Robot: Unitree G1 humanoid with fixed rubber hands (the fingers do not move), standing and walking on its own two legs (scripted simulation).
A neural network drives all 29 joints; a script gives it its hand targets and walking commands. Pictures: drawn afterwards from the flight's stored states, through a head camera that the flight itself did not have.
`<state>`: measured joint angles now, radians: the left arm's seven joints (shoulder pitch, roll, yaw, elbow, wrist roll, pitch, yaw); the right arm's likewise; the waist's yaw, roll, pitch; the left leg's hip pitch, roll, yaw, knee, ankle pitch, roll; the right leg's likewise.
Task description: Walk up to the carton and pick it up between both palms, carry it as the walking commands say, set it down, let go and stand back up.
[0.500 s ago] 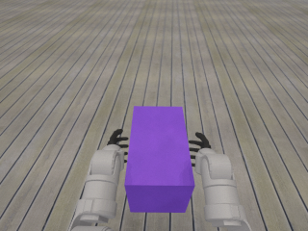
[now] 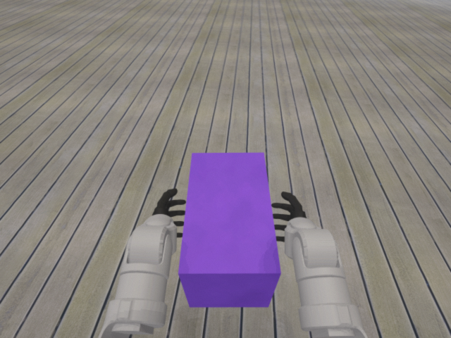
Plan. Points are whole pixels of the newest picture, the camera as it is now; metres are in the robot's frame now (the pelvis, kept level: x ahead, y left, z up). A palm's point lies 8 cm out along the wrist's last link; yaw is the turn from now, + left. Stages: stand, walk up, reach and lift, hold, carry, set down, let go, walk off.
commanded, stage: carry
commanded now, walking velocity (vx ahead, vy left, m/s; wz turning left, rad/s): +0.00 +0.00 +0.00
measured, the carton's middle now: (228, 226) +0.35 +0.00 -0.02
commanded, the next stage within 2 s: none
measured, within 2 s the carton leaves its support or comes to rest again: neither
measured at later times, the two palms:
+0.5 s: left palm (163, 204) +0.35 +0.13 +0.06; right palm (288, 212) +0.34 -0.12 +0.05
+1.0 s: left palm (165, 197) +0.36 +0.12 +0.07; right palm (292, 204) +0.35 -0.13 +0.07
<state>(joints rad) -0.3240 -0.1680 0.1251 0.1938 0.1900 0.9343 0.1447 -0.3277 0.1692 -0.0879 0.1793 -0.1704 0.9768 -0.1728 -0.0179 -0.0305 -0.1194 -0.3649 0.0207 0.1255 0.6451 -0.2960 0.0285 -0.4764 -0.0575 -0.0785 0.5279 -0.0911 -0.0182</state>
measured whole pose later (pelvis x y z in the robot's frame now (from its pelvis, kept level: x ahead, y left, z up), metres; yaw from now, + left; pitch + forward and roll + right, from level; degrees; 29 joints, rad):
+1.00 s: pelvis +0.06 +0.00 +0.01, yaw -1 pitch +1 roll +0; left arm -0.27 -0.15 0.10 0.06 0.13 0.98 0.16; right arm -0.28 0.16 -0.05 0.05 -0.11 1.02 -0.20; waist -0.01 0.01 -0.09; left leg -0.24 0.04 0.13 0.60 -0.38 0.02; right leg -0.40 -0.04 -0.08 0.56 -0.18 -0.01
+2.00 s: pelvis +0.05 +0.03 +0.00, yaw -2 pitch +1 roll +0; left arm -0.26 -0.15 0.08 0.04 0.14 1.01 0.15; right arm -0.26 0.15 -0.05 0.04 -0.12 1.04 -0.18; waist 0.00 0.01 -0.08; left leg -0.26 0.01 0.17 0.62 -0.38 0.06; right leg -0.43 -0.08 -0.05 0.56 -0.15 0.03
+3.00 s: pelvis +0.03 -0.03 +0.02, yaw +13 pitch -10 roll -1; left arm -0.48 -0.21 0.31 0.61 0.36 0.64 0.00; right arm -0.44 0.21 -0.34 0.46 -0.32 0.77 -0.16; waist -0.14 0.00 0.04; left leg -0.08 -0.04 -0.14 0.50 -0.25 0.01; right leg -0.12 0.00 0.03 0.43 -0.13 0.02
